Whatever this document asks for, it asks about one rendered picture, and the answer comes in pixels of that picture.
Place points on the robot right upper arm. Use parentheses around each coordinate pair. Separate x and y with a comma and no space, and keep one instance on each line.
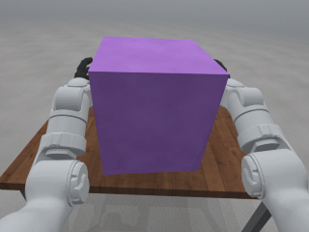
(277,178)

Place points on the left robot hand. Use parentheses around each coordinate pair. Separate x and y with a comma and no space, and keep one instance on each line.
(82,69)

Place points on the carton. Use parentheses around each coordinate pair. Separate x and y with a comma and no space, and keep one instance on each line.
(155,102)

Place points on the right robot hand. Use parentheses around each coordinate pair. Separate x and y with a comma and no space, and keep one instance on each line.
(218,62)

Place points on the robot left upper arm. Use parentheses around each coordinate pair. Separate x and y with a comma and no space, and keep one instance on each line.
(53,189)

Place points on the right robot forearm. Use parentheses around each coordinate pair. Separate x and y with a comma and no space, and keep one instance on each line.
(255,127)

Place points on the left robot forearm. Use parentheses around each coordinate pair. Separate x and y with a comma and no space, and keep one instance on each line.
(68,117)

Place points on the table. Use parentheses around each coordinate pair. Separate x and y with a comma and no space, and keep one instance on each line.
(219,174)

